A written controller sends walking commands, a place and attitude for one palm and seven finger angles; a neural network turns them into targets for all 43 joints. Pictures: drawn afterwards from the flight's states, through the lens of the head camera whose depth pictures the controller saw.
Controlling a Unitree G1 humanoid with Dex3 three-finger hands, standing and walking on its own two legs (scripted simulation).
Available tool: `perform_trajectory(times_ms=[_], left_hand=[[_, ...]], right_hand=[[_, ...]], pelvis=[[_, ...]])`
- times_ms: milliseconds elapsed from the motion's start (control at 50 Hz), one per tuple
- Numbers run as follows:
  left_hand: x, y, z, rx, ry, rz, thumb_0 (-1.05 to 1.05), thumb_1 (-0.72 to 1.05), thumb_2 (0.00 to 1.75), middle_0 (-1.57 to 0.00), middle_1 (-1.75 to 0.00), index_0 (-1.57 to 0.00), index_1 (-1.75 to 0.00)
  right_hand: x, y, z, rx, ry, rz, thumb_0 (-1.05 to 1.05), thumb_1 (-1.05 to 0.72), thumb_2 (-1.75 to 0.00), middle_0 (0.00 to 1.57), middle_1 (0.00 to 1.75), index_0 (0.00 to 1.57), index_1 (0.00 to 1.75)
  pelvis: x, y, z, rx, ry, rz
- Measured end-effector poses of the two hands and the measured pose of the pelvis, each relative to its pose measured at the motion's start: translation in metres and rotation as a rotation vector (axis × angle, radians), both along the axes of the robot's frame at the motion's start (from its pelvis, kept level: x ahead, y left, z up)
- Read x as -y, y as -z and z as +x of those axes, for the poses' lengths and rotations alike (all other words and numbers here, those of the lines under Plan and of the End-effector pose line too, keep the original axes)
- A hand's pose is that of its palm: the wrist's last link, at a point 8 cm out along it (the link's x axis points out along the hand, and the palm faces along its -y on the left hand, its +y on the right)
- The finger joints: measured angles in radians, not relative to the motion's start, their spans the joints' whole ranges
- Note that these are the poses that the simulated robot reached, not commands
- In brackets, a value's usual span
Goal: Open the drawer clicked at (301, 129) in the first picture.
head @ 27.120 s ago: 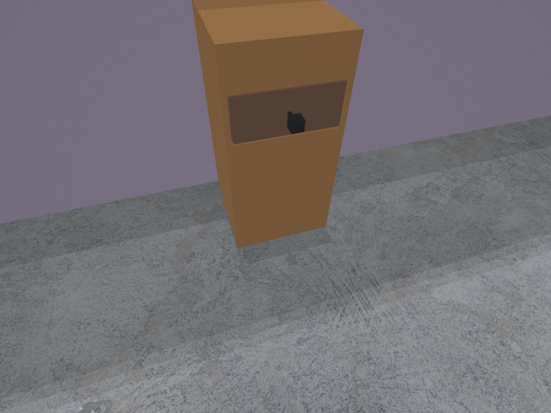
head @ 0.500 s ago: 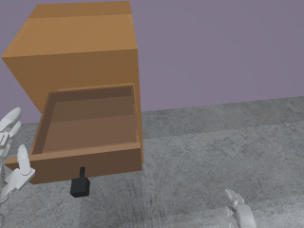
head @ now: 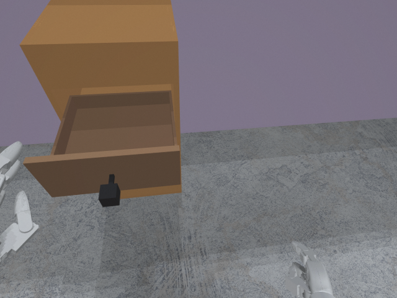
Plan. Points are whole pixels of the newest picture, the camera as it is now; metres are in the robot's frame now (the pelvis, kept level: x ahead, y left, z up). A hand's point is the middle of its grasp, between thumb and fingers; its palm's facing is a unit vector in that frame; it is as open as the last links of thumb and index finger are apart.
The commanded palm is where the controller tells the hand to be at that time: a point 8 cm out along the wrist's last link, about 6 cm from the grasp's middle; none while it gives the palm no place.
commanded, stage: stop stepping back and stand still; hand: left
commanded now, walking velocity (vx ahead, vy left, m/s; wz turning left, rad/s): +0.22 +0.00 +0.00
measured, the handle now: (110, 188) +0.40 +0.25 -0.11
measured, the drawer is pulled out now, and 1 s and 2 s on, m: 0.30 0.30 0.30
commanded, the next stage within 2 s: let the arm hang, fingers relaxed in 0.84 s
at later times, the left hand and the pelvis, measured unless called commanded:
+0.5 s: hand out of the picture +0.11 +0.21 +0.16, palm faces +0.33 -0.84 -0.44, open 7.4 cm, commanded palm +0.05 +0.26 +0.18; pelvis -0.08 -0.02 +0.01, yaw +0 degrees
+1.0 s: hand (14, 296) +0.12 +0.26 +0.10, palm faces +0.28 -0.84 -0.47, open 7.4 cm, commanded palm none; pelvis -0.08 +0.01 +0.00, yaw +2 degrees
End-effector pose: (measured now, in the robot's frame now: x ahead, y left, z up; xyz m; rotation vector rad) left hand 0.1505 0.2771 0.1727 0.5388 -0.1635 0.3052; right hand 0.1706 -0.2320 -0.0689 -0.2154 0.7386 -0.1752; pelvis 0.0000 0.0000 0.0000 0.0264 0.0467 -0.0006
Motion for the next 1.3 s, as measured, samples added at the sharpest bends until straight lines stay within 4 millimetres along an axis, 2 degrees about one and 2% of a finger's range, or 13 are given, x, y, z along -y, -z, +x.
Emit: perform_trajectory(times_ms=[100, 220, 360, 500, 660, 800, 940, 980, 1040, 1100, 1140, 1220, 1300], left_hand=[[-0.011, 0.011, -0.036, 0.025, -0.05, -0.03, 0.01, 0.89, 0.9, -0.21, -0.3, -0.21, -0.3], [-0.005, -0.005, -0.068, 0.094, -0.085, -0.04, 0.02, 0.89, 0.9, -0.21, -0.3, -0.21, -0.3], [0.015, -0.02, -0.073, 0.136, -0.035, -0.003, 0.01, 0.89, 0.9, -0.21, -0.3, -0.21, -0.3], [0.025, -0.007, -0.081, 0.025, 0.012, -0.041, 0.01, 0.89, 0.9, -0.21, -0.3, -0.21, -0.3], [0.015, -0.006, -0.09, 0.04, 0.028, -0.013, 0.01, 0.89, 0.9, -0.21, -0.3, -0.21, -0.3], [0.004, -0.017, -0.091, 0.073, -0.019, 0.014, 0.01, 0.89, 0.9, -0.21, -0.3, -0.21, -0.3], [-0.005, -0.002, -0.084, 0.026, -0.038, -0.057, 0.01, 0.89, 0.9, -0.21, -0.3, -0.21, -0.3], [-0.012, 0.027, -0.075, -0.073, -0.029, -0.051, 0.01, 0.89, 0.9, -0.2, -0.3, -0.21, -0.3], [-0.023, 0.117, -0.066, -0.415, -0.098, -0.169, 0.0, 0.89, 0.9, -0.2, -0.3, -0.2, -0.3], [-0.011, 0.208, -0.089, -0.786, -0.162, -0.307, 0.0, 0.9, 0.9, -0.19, -0.3, -0.2, -0.3], [0.009, 0.253, -0.117, -0.99, -0.164, -0.382, 0.01, 0.91, 0.9, -0.19, -0.3, -0.19, -0.29], [0.048, 0.304, -0.181, -1.266, -0.169, -0.525, 0.01, 0.92, 0.9, -0.2, -0.3, -0.2, -0.29], [0.038, 0.314, -0.222, -1.359, -0.26, -0.553, -0.02, 1.0, 0.9, -0.21, -0.3, -0.21, -0.3]], right_hand=[[-0.001, -0.001, -0.04, -0.009, -0.031, -0.07, 0.01, -0.9, -0.9, 0.2, 0.3, 0.21, 0.3], [-0.007, 0.004, -0.083, 0.005, -0.024, -0.005, 0.01, -0.9, -0.9, 0.2, 0.3, 0.21, 0.3], [0.002, 0.027, -0.113, -0.048, -0.021, 0.078, 0.01, -0.9, -0.9, 0.21, 0.3, 0.21, 0.3], [0.031, 0.007, -0.137, -0.066, 0.062, 0.044, 0.02, -0.9, -0.9, 0.21, 0.3, 0.21, 0.3], [0.041, -0.003, -0.126, -0.026, 0.049, -0.068, 0.02, -0.9, -0.9, 0.2, 0.3, 0.2, 0.3], [0.011, 0.001, -0.098, 0.034, -0.011, 0.014, 0.01, -0.9, -0.9, 0.2, 0.3, 0.2, 0.3], [-0.02, 0.001, -0.085, 0.018, -0.058, 0.055, 0.01, -0.9, -0.9, 0.2, 0.3, 0.21, 0.3], [-0.024, 0.009, -0.083, 0.002, -0.101, 0.068, 0.01, -0.9, -0.9, 0.2, 0.3, 0.21, 0.3], [-0.025, 0.032, -0.09, -0.083, -0.121, 0.083, 0.01, -0.9, -0.9, 0.2, 0.3, 0.21, 0.3], [-0.024, 0.049, -0.11, -0.174, -0.104, 0.089, 0.01, -0.9, -0.9, 0.2, 0.3, 0.21, 0.3], [-0.022, 0.055, -0.13, -0.242, -0.077, 0.088, 0.01, -0.9, -0.9, 0.2, 0.3, 0.21, 0.3], [-0.014, 0.056, -0.178, -0.398, -0.02, 0.057, 0.01, -0.9, -0.9, 0.2, 0.3, 0.21, 0.3], [-0.008, 0.057, -0.224, -0.562, 0.006, 0.028, 0.01, -0.9, -0.9, 0.2, 0.3, 0.2, 0.3]], pelvis=[[-0.006, 0.003, -0.029, 0.026, -0.019, -0.019], [0.0, 0.001, -0.048, 0.042, -0.02, -0.02], [0.014, 0.002, -0.075, 0.069, -0.025, -0.038], [0.019, -0.011, -0.084, 0.041, 0.001, 0.009], [0.01, -0.002, -0.089, 0.047, -0.014, -0.015], [0.006, -0.001, -0.084, 0.052, -0.025, -0.038], [-0.005, -0.004, -0.08, 0.054, -0.021, -0.038], [-0.009, -0.003, -0.082, 0.034, -0.031, -0.035], [-0.015, 0.003, -0.086, 0.017, -0.036, -0.012], [-0.016, 0.006, -0.089, 0.026, -0.033, -0.007], [-0.014, 0.006, -0.089, 0.039, -0.029, -0.011], [-0.011, 0.002, -0.091, 0.063, -0.029, -0.016], [-0.008, -0.002, -0.095, 0.072, -0.038, -0.028]])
